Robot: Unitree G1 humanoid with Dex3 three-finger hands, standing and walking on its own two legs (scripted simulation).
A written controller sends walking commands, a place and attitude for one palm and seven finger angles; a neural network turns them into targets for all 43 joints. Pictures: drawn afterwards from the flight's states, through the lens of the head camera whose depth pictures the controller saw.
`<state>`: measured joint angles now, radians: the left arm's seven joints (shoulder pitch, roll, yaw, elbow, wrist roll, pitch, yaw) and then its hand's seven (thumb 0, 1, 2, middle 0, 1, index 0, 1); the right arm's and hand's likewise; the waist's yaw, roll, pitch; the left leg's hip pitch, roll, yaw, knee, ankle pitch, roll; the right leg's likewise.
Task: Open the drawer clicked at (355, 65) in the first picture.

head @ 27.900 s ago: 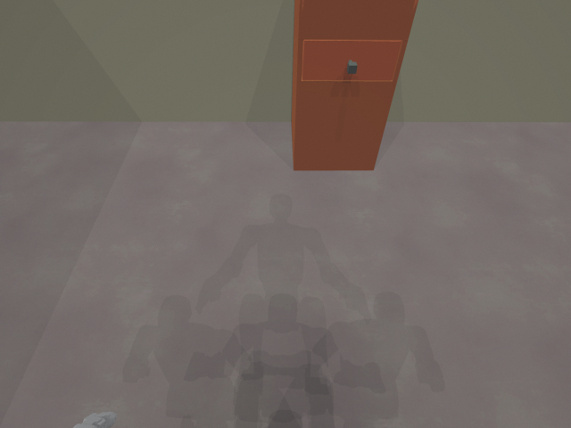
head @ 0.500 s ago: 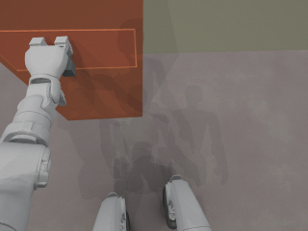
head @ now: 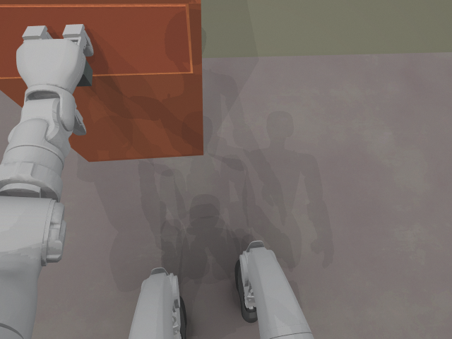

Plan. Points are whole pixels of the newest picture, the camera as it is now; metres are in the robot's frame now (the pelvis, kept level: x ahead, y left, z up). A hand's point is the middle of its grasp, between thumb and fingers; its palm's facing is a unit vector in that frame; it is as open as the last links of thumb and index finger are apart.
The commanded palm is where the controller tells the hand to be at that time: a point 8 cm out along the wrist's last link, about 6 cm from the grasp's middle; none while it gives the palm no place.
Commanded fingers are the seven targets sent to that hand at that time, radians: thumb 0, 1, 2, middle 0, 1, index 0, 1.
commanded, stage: lower the fingers behind the handle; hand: left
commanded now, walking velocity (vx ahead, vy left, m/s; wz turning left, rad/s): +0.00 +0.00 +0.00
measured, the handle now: (79, 63) +0.61 +0.19 -0.02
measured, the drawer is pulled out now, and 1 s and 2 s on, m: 0.00 0.00 0.04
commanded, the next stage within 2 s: close the thumb around the handle in 0.64 s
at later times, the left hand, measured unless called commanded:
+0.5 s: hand (76, 92) +0.56 +0.20 -0.03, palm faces -0.01 +0.01 -1.00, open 13.8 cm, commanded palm +0.55 +0.20 +0.01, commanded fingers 0.00 -0.50 0.30 -0.30 -1.20 -0.30 -1.20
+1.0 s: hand (76, 92) +0.56 +0.20 -0.03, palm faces -0.03 +0.00 -1.00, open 12.0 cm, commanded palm +0.55 +0.19 +0.01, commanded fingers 0.00 0.28 0.64 -0.36 -1.28 -0.36 -1.28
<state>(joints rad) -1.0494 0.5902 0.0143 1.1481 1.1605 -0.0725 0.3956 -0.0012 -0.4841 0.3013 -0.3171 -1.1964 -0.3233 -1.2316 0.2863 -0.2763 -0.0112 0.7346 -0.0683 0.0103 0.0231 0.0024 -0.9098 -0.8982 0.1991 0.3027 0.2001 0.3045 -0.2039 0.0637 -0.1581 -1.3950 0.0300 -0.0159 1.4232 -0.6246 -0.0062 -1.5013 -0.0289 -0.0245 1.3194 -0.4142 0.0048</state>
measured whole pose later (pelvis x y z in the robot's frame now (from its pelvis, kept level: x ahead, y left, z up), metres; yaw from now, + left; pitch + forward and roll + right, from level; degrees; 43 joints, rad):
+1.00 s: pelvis +0.00 +0.00 -0.02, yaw +0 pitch +36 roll -2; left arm -1.04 0.60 0.03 1.11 1.16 -0.09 0.38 0.00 -0.19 0.43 -0.34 -1.23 -0.33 -1.22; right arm 0.28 -0.27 -0.01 0.73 -0.07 0.02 0.03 0.00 -0.91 -0.90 0.20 0.30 0.20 0.30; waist -0.21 0.07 -0.16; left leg -1.47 0.03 -0.02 1.50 -0.65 0.00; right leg -1.58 -0.03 -0.02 1.39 -0.43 0.01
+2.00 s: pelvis +0.01 +0.00 +0.00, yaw +0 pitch +33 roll +0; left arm -0.82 0.48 0.03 1.02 1.15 -0.09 0.46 0.01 0.61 0.75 -0.41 -1.35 -0.22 -1.35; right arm 0.26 -0.26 -0.04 0.75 -0.07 0.03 0.03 0.00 -0.91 -0.90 0.20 0.30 0.20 0.30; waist -0.14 0.06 -0.17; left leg -1.33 0.03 0.00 1.41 -0.64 -0.01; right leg -1.46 -0.03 0.00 1.33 -0.44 0.01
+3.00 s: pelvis +0.01 -0.01 +0.03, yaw +1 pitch +27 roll +2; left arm -0.46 0.34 -0.02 0.84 1.17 -0.10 0.60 0.02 0.61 0.75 -0.42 -1.35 -0.23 -1.35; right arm 0.15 -0.25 -0.06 0.74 -0.07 0.05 -0.01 0.01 -0.91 -0.90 0.20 0.30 0.20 0.30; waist -0.05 0.03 -0.18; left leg -1.17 0.02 0.01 1.31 -0.62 -0.02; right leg -1.31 -0.03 0.01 1.27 -0.44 0.00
